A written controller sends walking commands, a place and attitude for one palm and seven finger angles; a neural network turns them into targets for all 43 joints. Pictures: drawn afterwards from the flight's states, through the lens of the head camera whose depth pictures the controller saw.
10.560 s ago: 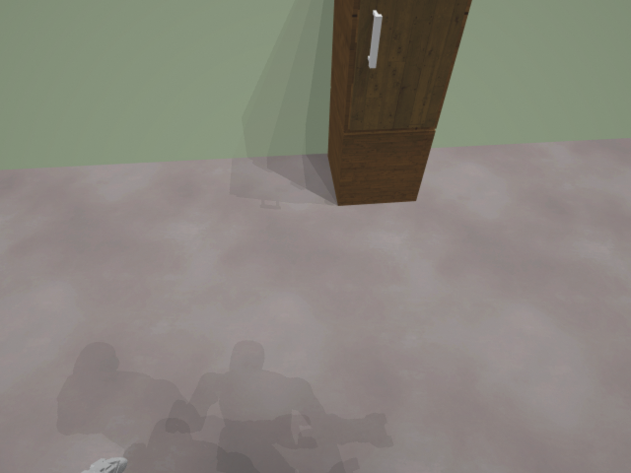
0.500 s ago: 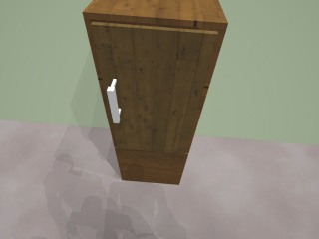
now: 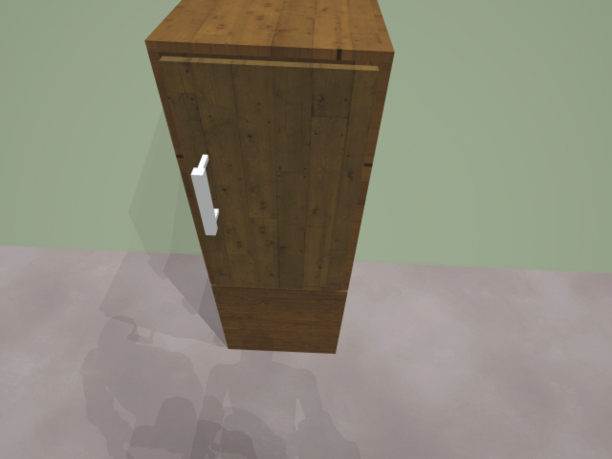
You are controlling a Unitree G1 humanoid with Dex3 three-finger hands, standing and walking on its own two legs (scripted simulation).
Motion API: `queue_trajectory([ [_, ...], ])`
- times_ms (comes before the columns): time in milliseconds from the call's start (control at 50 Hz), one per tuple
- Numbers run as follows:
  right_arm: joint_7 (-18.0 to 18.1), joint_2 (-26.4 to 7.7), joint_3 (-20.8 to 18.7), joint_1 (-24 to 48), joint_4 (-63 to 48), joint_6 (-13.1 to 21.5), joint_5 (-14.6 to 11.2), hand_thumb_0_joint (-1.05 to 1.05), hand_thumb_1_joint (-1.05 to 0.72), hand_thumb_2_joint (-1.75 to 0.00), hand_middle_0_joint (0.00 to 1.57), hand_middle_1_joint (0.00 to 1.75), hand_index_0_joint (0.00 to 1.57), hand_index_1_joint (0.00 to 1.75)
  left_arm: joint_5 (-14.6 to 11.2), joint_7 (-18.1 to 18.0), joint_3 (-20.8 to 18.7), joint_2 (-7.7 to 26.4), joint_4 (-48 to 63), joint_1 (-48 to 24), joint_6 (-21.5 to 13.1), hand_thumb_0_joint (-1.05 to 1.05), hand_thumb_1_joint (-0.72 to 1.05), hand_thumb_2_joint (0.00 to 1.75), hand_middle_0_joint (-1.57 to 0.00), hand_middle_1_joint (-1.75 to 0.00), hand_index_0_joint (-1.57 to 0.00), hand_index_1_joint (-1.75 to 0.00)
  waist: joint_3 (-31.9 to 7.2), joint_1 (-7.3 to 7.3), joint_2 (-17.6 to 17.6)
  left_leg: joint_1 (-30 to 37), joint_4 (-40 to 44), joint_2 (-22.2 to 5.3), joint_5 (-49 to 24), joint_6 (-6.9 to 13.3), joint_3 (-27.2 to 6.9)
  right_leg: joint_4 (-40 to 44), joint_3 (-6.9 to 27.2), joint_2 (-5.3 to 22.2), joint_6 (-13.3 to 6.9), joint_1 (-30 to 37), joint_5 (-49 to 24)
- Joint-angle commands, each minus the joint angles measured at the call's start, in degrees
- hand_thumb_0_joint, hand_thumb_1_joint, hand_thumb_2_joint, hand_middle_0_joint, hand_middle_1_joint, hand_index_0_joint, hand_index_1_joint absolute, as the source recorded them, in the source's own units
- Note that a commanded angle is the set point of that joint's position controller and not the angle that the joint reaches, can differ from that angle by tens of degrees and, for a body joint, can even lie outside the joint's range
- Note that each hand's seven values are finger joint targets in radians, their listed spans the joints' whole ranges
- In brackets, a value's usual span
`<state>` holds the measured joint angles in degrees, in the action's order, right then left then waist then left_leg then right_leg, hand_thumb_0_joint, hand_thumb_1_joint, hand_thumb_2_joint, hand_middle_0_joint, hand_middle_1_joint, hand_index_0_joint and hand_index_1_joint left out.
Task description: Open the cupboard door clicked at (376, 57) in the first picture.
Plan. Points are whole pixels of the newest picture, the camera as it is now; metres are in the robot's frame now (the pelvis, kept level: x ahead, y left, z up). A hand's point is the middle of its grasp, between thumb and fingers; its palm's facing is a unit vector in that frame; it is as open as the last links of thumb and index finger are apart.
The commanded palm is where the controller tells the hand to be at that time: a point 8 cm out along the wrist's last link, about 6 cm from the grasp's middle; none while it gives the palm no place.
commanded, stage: come to a stop and stand still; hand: left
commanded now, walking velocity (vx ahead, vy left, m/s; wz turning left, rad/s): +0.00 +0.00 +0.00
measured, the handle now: (207, 196) +0.57 +0.22 -0.01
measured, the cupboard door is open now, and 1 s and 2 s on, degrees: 0 0 0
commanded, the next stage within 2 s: look again from close up in 0.24 s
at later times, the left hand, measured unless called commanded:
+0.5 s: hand out of the picture -0.05 +0.16 -0.19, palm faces +0.06 -0.99 -0.16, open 7.4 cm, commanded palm none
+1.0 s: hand out of the picture -0.03 +0.18 -0.18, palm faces +0.05 -0.98 -0.17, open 7.4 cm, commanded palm none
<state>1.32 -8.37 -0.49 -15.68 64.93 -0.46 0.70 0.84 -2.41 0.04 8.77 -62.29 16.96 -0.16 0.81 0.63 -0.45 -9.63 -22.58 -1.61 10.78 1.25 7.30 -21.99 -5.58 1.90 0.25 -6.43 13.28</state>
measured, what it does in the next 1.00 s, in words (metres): stands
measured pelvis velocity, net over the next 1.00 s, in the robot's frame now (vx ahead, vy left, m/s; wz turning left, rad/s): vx -0.03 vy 0.01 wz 0.02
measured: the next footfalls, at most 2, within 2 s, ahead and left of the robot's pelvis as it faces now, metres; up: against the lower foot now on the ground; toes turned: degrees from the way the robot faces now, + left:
none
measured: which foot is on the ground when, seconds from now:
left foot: down 0.00-1.00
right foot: down 0.00-1.00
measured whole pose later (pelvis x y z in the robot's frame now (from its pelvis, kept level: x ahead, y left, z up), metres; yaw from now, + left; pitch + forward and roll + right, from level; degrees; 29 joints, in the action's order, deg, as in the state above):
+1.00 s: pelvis -0.03 +0.01 -0.01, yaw +1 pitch -2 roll -1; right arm 0.7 -9.0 -0.5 -17.1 60.2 -0.3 1.0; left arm 1.1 -2.3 0.1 8.6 -58.6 20.3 -0.2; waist -0.4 0.4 -0.9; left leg -14.5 -26.7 -0.9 10.5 2.7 6.4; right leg -25.2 -6.4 2.9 1.1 -10.4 12.6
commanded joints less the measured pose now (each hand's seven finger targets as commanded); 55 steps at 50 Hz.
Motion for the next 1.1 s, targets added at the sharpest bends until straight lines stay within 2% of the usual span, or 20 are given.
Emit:
queue_trajectory([
  [0,-0.09,-4.21,-0.79,-3.23,-0.74,0.59,-0.1,0.0,-0.9,-0.9,0.2,0.3,0.2,0.3,0.04,-0.26,-0.67,4.28,0.43,5.4,-0.72,0.0,0.9,0.9,-0.2,-0.3,-0.2,-0.3,5.74,-0.41,-0.68,-1.98,5.85,-4.56,4.07,-0.46,-6.85,7.33,6.88,5.59,-0.63,-6.33,3.23],
  [60,-0.01,-3.55,-0.73,-4.59,-0.26,0.52,-0.09,0.0,-0.9,-0.9,0.2,0.3,0.2,0.3,0.03,-0.32,-0.68,3.55,0.06,6.54,-0.81,0.0,0.9,0.9,-0.2,-0.3,-0.2,-0.3,6.09,-0.3,-0.95,-2.34,5.29,-4.39,4.22,-0.55,-6.66,7.74,6.73,5.51,-0.65,-7.18,4.78],
  [140,0.22,-2.65,-0.63,-6.04,0.33,0.65,-0.13,0.0,-0.9,-0.9,0.2,0.3,0.2,0.3,0.0,-0.46,-0.68,2.32,-0.63,7.97,-0.85,0.0,0.9,0.9,-0.2,-0.3,-0.2,-0.3,5.72,-0.32,0.99,-2.87,5.47,-4.6,4.67,-0.5,-6.99,6.92,6.31,5.24,-0.85,-6.86,3.57],
  [300,0.49,-1.16,-0.81,-8.26,0.8,0.83,-0.16,0.0,-0.9,-0.9,0.2,0.3,0.2,0.3,0.1,-0.63,-0.67,0.21,-1.74,10.93,-1.06,0.0,0.9,0.9,-0.2,-0.3,-0.2,-0.3,6.09,-0.33,0.55,-3.71,5.07,-4.63,5.08,-0.32,-7.08,5.98,6.0,4.97,-1.0,-7.84,3.31],
  [320,-0.64,-10.47,-1.7,-4.14,-7.09,1.28,0.26,0.0,-0.9,-0.9,0.2,0.3,0.2,0.3,1.31,0.01,-0.37,13.09,4.66,5.31,-1.79,0.0,0.9,0.9,-0.2,-0.3,-0.2,-0.3,13.69,1.66,-1.02,-7.78,1.91,-1.42,1.3,-1.01,-8.71,2.27,4.26,3.2,-2.51,-11.28,0.69],
  [340,0.1,-8.32,-2.07,-3.47,-7.81,2.84,0.91,0.0,-0.9,-0.9,0.2,0.3,0.2,0.3,0.52,-0.27,-1.56,6.77,4.03,5.61,-1.91,0.0,0.9,0.9,-0.2,-0.3,-0.2,-0.3,2.2,0.24,4.14,-5.19,-0.91,-4.5,1.27,0.23,-8.61,-0.73,5.3,5.48,-2.97,-8.68,2.28],
  [360,0.59,-6.12,-1.93,-5.31,-7.84,3.01,0.94,0.0,-0.9,-0.9,0.2,0.3,0.2,0.3,0.52,-0.26,-1.1,5.92,4.18,6.54,-1.86,0.0,0.9,0.9,-0.2,-0.3,-0.2,-0.3,-4.78,0.92,5.86,-2.91,-2.58,-4.26,1.16,0.62,-9.53,-1.62,5.37,5.39,-3.35,-6.65,0.75],
  [380,0.83,-4.27,-1.77,-6.56,-8.08,2.5,0.87,0.0,-0.9,-0.9,0.2,0.3,0.2,0.3,0.43,-0.22,-1.03,3.58,4.37,7.62,-1.5,0.0,0.9,0.9,-0.2,-0.3,-0.2,-0.3,-5.22,0.92,3.67,-4.43,-3.35,-4.58,3.05,0.65,-9.45,-1.81,5.38,5.35,-3.06,-7.21,1.84],
  [420,0.69,-4.08,-1.62,-7.27,-9.11,1.51,1.13,0.0,-0.9,-0.9,0.2,0.3,0.2,0.3,0.67,-0.17,-1.12,3.15,5.22,7.69,-0.67,0.0,0.9,0.9,-0.2,-0.3,-0.2,-0.3,-0.01,0.9,-0.23,-8.95,-3.42,-4.23,7.65,0.82,-9.45,-0.95,5.8,5.29,-3.05,-10.1,7.5],
  [440,0.58,-3.86,-1.81,-7.44,-9.3,1.23,1.05,0.0,-0.9,-0.9,0.2,0.3,0.2,0.3,0.74,-0.2,-1.35,3.03,5.69,7.75,-0.48,0.0,0.9,0.9,-0.2,-0.3,-0.2,-0.3,2.1,0.64,-1.02,-10.6,-3.57,-3.96,8.76,0.83,-9.23,-0.69,6.18,5.35,-2.98,-11.47,9.15],
  [460,0.49,-4.05,-1.83,-7.46,-9.6,1.14,0.95,0.0,-0.9,-0.9,0.2,0.3,0.2,0.3,0.76,-0.24,-1.5,3.17,6.21,7.66,-0.45,0.0,0.9,0.9,-0.2,-0.3,-0.2,-0.3,3.31,0.63,-0.33,-11.2,-3.32,-3.84,8.31,0.78,-9.13,-0.91,6.36,5.32,-3.02,-12.05,8.89],
  [520,0.22,-4.22,-1.51,-6.87,-9.99,1.3,0.75,0.0,-0.9,-0.9,0.2,0.3,0.2,0.3,0.65,-0.32,-1.55,3.43,7.17,8.05,-0.51,0.0,0.9,0.9,-0.2,-0.3,-0.2,-0.3,3.31,-0.04,1.01,-10.47,-1.93,-4.49,5.77,1.12,-9.71,-1.94,5.45,4.64,-2.6,-10.43,4.84],
  [540,0.12,-4.55,-1.49,-6.37,-9.84,1.37,0.66,0.0,-0.9,-0.9,0.2,0.3,0.2,0.3,0.62,-0.29,-1.57,3.76,7.41,7.74,-0.53,0.0,0.9,0.9,-0.2,-0.3,-0.2,-0.3,3.93,-0.27,0.25,-10.96,-1.52,-4.58,5.36,1.06,-9.6,-2.14,5.11,4.6,-2.31,-9.86,3.5],
  [640,-0.23,-5.8,-1.53,-4.23,-10.14,1.36,0.55,0.0,-0.9,-0.9,0.2,0.3,0.2,0.3,0.5,-0.28,-1.45,4.52,8.04,7.01,-0.53,0.0,0.9,0.9,-0.2,-0.3,-0.2,-0.3,4.99,-0.79,1.72,-10.6,1.46,-4.88,7.35,1.04,-10.2,-1.3,4.83,4.41,-1.64,-8.76,1.82],
  [780,-0.6,-6.54,-1.34,-2.92,-9.28,1.23,0.38,0.0,-0.9,-0.9,0.2,0.3,0.2,0.3,0.38,-0.19,-1.22,5.09,7.72,6.17,-0.71,0.0,0.9,0.9,-0.2,-0.3,-0.2,-0.3,4.16,-0.7,0.35,-8.34,3.06,-4.75,6.8,0.65,-9.37,1.09,5.04,4.96,-1.09,-7.64,1.09],
  [840,-0.69,-6.61,-1.33,-2.81,-8.53,1.26,0.25,0.0,-0.9,-0.9,0.2,0.3,0.2,0.3,0.38,-0.23,-1.16,5.03,7.26,6.25,-0.81,0.0,0.9,0.9,-0.2,-0.3,-0.2,-0.3,2.88,-0.56,0.31,-6.66,3.0,-4.82,5.01,0.52,-9.01,1.56,5.03,5.11,-0.89,-6.99,-0.19],
  [940,-0.7,-6.44,-1.27,-2.85,-6.74,1.18,0.06,0.0,-0.9,-0.9,0.2,0.3,0.2,0.3,0.4,-0.3,-0.97,4.41,5.6,6.86,-0.79,0.0,0.9,0.9,-0.2,-0.3,-0.2,-0.3,3.42,-0.54,1.43,-6.76,4.87,-5.14,6.67,0.43,-9.6,2.1,4.54,5.12,-0.57,-6.4,-0.36],
  [980,-0.69,-6.17,-1.16,-3.01,-5.65,1.07,0.11,0.0,-0.9,-0.9,0.2,0.3,0.2,0.3,0.44,-0.25,-0.78,3.76,4.4,7.87,-0.98,0.0,0.9,0.9,-0.2,-0.3,-0.2,-0.3,3.01,-0.67,1.13,-6.46,5.25,-4.91,9.3,0.37,-9.44,3.13,4.54,5.02,-0.41,-6.05,1.9],
  [1020,-0.65,-6.59,-1.42,-4.36,-4.73,0.65,0.27,0.0,-0.9,-0.9,0.2,0.3,0.2,0.3,0.8,-0.11,-1.09,3.81,3.56,8.44,-0.72,0.0,0.9,0.9,-0.2,-0.3,-0.2,-0.3,4.05,-0.45,1.3,-7.08,5.9,-4.93,16.65,0.64,-9.97,2.79,3.68,4.25,-0.47,-7.28,9.28],
  [1080,-0.51,-6.93,-1.93,-4.32,-4.32,0.16,0.53,0.0,-0.9,-0.9,0.2,0.3,0.2,0.3,1.1,0.27,-1.5,2.77,2.67,10.3,-0.32,0.0,0.9,0.9,-0.2,-0.3,-0.2,-0.3,6.36,-0.95,3.8,-10.53,7.7,-5.69,25.26,1.53,-11.51,0.91,2.75,2.95,-0.76,-8.81,15.2],
])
